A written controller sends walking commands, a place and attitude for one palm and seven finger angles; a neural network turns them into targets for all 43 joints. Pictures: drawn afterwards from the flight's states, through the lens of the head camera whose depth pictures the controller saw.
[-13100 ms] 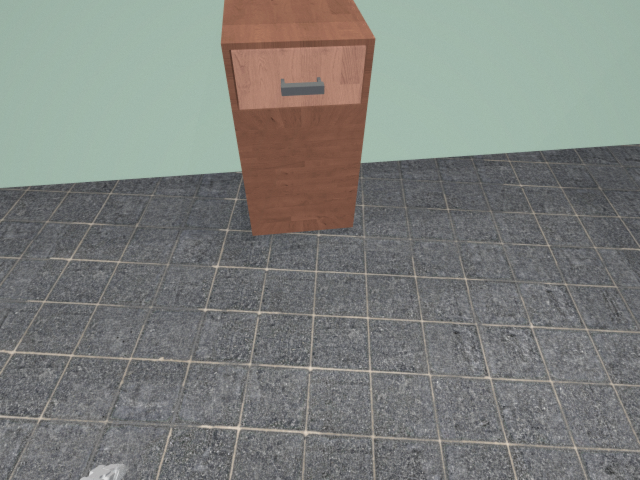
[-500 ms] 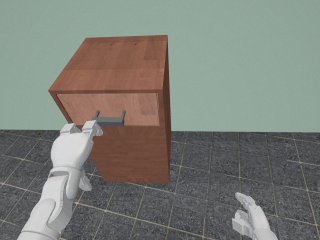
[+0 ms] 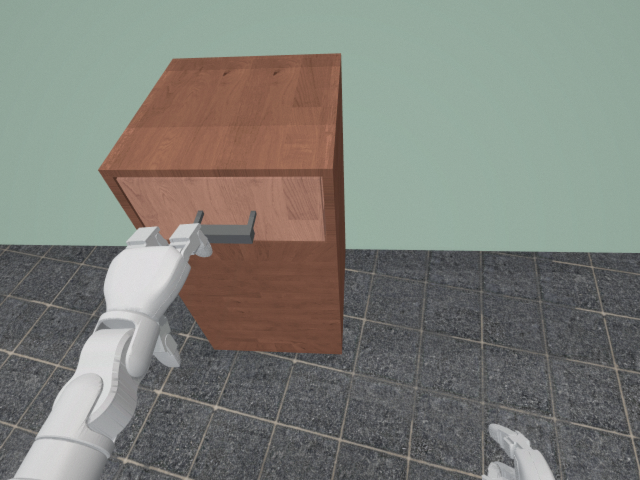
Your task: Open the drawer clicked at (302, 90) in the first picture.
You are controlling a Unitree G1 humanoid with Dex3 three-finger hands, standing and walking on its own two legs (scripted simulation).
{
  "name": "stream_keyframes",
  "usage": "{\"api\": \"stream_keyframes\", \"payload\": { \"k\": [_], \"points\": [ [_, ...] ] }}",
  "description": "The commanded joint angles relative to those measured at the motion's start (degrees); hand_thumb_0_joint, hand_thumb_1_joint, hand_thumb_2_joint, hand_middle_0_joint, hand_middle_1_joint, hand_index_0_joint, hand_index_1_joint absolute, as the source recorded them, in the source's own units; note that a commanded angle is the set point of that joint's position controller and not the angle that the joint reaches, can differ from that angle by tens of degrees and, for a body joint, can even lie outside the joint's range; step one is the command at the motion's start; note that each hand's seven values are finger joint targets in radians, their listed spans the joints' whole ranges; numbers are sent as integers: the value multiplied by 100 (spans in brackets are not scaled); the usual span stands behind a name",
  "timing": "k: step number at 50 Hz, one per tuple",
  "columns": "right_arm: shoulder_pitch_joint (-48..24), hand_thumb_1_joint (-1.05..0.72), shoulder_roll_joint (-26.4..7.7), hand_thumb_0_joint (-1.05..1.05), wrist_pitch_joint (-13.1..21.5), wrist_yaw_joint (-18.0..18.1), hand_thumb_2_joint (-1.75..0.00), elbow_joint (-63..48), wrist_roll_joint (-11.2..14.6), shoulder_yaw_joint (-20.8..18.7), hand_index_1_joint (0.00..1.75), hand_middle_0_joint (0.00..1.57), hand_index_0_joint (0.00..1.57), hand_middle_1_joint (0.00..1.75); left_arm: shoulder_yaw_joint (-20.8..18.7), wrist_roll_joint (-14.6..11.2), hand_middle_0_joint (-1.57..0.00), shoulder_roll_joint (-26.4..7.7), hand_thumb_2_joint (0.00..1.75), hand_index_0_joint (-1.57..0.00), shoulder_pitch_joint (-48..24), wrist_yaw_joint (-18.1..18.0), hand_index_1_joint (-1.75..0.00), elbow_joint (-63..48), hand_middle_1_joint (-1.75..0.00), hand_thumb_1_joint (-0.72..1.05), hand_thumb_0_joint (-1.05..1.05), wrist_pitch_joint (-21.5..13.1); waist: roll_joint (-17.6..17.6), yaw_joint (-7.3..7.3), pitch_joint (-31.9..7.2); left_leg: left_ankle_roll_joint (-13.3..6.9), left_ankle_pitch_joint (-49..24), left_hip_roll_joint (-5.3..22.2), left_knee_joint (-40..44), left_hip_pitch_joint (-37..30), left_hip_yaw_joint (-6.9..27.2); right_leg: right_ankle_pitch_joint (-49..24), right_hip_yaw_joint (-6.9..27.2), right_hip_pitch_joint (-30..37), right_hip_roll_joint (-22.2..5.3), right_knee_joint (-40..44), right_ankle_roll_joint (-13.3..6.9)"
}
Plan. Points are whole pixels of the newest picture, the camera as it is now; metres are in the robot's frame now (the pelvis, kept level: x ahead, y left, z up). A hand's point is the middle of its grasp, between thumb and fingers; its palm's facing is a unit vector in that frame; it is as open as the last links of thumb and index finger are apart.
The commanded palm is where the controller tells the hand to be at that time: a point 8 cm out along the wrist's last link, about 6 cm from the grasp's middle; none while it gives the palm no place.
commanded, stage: raise the hand with hooked fingers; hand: left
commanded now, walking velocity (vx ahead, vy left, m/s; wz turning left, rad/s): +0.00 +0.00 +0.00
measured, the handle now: (223, 224) +0.56 +0.28 -0.08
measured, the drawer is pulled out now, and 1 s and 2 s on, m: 0.00 0.00 0.00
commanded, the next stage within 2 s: move the hooked fingers above the handle in 0.04 s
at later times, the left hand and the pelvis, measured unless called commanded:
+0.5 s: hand (185, 276) +0.34 +0.24 +0.05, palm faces -0.01 -0.06 -1.00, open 13.9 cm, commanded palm +0.33 +0.25 +0.10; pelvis +0.00 -0.01 -0.01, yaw +1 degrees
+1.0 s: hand (192, 256) +0.40 +0.26 +0.02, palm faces -0.07 -0.03 -1.00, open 13.9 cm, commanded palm +0.40 +0.26 +0.07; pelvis +0.00 -0.01 -0.02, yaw +0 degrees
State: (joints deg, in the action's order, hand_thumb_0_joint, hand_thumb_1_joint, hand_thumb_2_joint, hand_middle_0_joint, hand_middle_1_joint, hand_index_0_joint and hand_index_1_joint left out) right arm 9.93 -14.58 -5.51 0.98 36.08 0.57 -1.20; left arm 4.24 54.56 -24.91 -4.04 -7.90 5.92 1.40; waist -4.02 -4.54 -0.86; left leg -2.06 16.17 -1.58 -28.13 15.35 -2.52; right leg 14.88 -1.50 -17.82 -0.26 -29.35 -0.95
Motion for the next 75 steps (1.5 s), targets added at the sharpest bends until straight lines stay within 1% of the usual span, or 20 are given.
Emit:
{"api": "stream_keyframes", "payload": {
  "k": [1, 4, 7, 11, 19, 25, 33, 35, 40, 44, 46, 51, 53, 59, 64, 67, 69, 71, 73, 75],
  "points": [
    [-766, -90, -568, 0, 310, 14, -90, -913, 38, -174, 30, 20, 20, 30, -717, 32, -30, -1149, 30, -30, -1627, -315, -120, -1162, -120, -50, 0, 36, 253, -17, -1555, 58, -1820, -1, 311, -348, 253, -1284, 108, 852, 113, 219, -193],
    [-788, -90, -564, 0, 310, 21, -90, -918, 27, -183, 30, 20, 20, 30, -688, 40, -30, -1167, 30, -30, -1610, -292, -120, -1250, -120, -50, 0, 72, 97, -38, -1666, 57, -2006, -3, 281, -468, 238, -1453, 105, 902, 107, 200, -201],
    [-812, -90, -562, 0, 289, 38, -90, -925, 51, -153, 30, 20, 20, 30, -608, -28, -30, -1046, 30, -30, -1451, -198, -120, -1012, -120, -50, 0, 148, 404, -3, -1390, 27, -1812, -6, 313, -310, 218, -1369, 93, 860, 113, 258, -173],
    [-767, -90, -577, 0, 255, 90, -90, -862, 57, -121, 30, 20, 20, 30, -604, 84, -30, -1160, 30, -30, -1969, -149, -120, -590, -120, -50, 0, 139, 385, 70, -1286, 18, -1537, -40, 279, -190, 160, -1172, 105, 698, 113, 262, -167],
    [-448, -90, -568, 0, 289, 166, -90, -746, 16, -217, 30, 20, 20, 30, -640, 197, -30, -1270, 30, -30, -2871, -239, -120, 34, -120, -50, 0, -252, 209, 152, -1818, -3, -1754, -85, -58, -171, 149, -1454, 119, 514, 124, 8, -175],
    [-226, -90, -642, 0, 221, 153, -90, -715, 40, -279, 30, 20, 20, 30, -849, 205, -30, -1448, 30, -30, -2923, -321, -120, 768, -120, -50, 0, -296, 501, 197, -1849, -28, -1822, -97, -256, 246, 135, -1726, 146, 488, 139, -148, -151],
    [148, -90, -676, 0, 169, 143, -90, -638, 29, -407, 30, 20, 20, 30, -764, 289, -30, -1431, 30, -30, -3602, -495, -120, 1126, -120, -50, 0, -540, 253, 323, -2237, -53, -1985, -81, -506, 312, 124, -1886, 152, 238, 151, -384, -161],
    [257, -90, -727, 0, 150, 145, -90, -575, 20, -437, 30, 20, 20, 30, -988, 292, -30, -1658, 30, -30, -3601, -552, -120, 1414, -120, -50, 0, -594, 466, 347, -2244, -69, -1898, -76, -535, 483, 128, -1877, 166, 283, 163, -388, -143],
    [440, -90, -766, 0, 100, 170, -90, -512, 34, -468, 30, 20, 20, 30, -1244, 384, -30, -2008, 30, -30, -3862, -694, -120, 2031, -120, -50, 0, -676, 395, 344, -2284, -81, -1684, -104, -597, 850, 59, -1824, 212, 292, 145, -464, -130],
    [649, -90, -781, 0, 93, 165, -90, -437, 31, -517, 30, 20, 20, 30, -1171, 442, -30, -2017, 30, -30, -4273, -757, -120, 2345, -120, -50, 0, -841, 235, 465, -2421, -90, -1702, -90, -722, 862, 53, -1832, 209, 56, 162, -544, -131],
    [763, -90, -791, 0, 82, 149, -90, -404, 30, -532, 30, 20, 20, 30, -949, 435, -30, -1799, 30, -30, -4495, -755, -120, 2556, -120, -50, 0, -907, 249, 584, -2389, -101, -1646, -84, -773, 879, 70, -1736, 185, -122, 177, -555, -127],
    [1031, -90, -854, 0, 52, 143, -90, -278, 8, -561, 30, 20, 20, 30, -961, 549, -30, -1988, 30, -30, -5139, -844, -120, 3080, -120, -50, 0, -1066, 290, 744, -2436, -118, -1442, -75, -920, 1074, 114, -1482, 191, -481, 197, -624, -122],
    [1111, -90, -873, 0, 29, 146, -90, -251, -8, -566, 30, 20, 20, 30, -1217, 610, -30, -2286, 30, -30, -5111, -919, -120, 3367, -120, -50, 0, -1098, 266, 686, -2562, -111, -1439, -74, -981, 1183, 122, -1456, 184, -510, 215, -707, -135],
    [1340, -90, -917, 0, 2, 108, -90, -167, -59, -558, 30, 20, 20, 30, -1199, 736, -30, -2433, 30, -30, -5645, -1111, -120, 3864, -120, -50, 0, -1073, -8, 818, -2776, -92, -1509, -46, -1170, 1306, 153, -1391, 134, -877, 254, -881, -146],
    [1538, -90, -1002, 0, -32, 111, -90, -96, -81, -520, 30, 20, 20, 30, -1135, 758, -30, -2585, 30, -30, -6054, -1100, -120, 4294, -120, -50, 0, -1044, 45, 976, -2791, -96, -1394, -16, -1284, 1535, 189, -1291, 127, -1080, 269, -958, -123],
    [1678, -90, -1027, 0, -60, 109, -90, -57, -127, -529, 30, 20, 20, 30, -1158, 776, -30, -2623, 30, -30, -6128, -1090, -120, 4339, -120, -50, 0, -1139, -101, 984, -3105, -77, -1686, 15, -1406, 1362, 254, -1358, 96, -1227, 305, -1075, -136],
    [1751, -90, -1048, 0, -78, 96, -90, -11, -145, -530, 30, 20, 20, 30, -1130, 771, -30, -2580, 30, -30, -6145, -1087, -120, 4502, -120, -50, 0, -1174, -84, 1026, -3007, -64, -1613, 42, -1459, 1399, 275, -1181, 56, -1437, 322, -1099, -134],
    [1821, -90, -1096, 0, -103, 106, -90, 34, -166, -517, 30, 20, 20, 30, -1267, 794, -30, -2832, 30, -30, -6310, -1107, -120, 4578, -120, -50, 0, -1215, -85, 1054, -3071, -70, -1662, 44, -1532, 1521, 299, -1217, 68, -1479, 327, -1169, -129],
    [1874, -90, -1105, 0, -112, 94, -90, 70, -182, -521, 30, 20, 20, 30, -1066, 825, -30, -2620, 30, -30, -6513, -1154, -120, 4663, -120, -50, 0, -1201, -191, 1177, -2962, -47, -1574, 86, -1579, 1460, 353, -987, 10, -1850, 342, -1188, -133],
    [1941, -90, -1150, 0, -118, 84, -90, 112, -214, -513, 30, 20, 20, 30, -1189, 828, -30, -2804, 30, -30, -6668, -1179, -120, 4702, -120, -50, 0, -1211, -235, 1178, -3087, -31, -1711, 107, -1654, 1425, 389, -981, -16, -1935, 357, -1263, -149]
  ]
}}
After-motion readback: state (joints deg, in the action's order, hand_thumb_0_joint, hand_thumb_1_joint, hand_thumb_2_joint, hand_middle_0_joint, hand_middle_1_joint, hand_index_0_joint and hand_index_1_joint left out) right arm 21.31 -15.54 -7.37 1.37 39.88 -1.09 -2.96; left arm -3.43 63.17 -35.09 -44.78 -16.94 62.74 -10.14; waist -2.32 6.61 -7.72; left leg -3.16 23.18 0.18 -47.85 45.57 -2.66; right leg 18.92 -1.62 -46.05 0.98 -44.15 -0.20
